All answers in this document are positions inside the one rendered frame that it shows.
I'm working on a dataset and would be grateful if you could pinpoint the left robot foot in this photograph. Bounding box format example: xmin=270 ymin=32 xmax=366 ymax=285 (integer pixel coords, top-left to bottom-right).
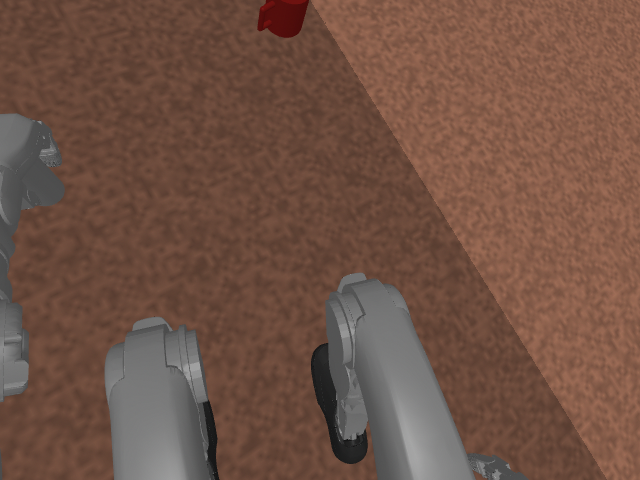
xmin=203 ymin=399 xmax=219 ymax=480

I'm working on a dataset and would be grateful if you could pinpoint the left robot hand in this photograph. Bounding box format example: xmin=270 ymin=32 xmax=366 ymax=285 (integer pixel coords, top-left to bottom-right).
xmin=0 ymin=113 xmax=62 ymax=210

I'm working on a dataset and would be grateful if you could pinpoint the left robot arm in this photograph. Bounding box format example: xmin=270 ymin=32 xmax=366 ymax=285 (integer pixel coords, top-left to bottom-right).
xmin=0 ymin=165 xmax=29 ymax=480

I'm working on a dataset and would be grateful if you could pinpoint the right robot hand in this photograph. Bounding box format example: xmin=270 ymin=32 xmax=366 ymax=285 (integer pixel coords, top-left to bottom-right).
xmin=467 ymin=453 xmax=529 ymax=480

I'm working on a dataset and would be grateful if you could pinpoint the right robot foot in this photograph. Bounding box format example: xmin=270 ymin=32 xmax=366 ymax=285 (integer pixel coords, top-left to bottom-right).
xmin=311 ymin=343 xmax=368 ymax=464

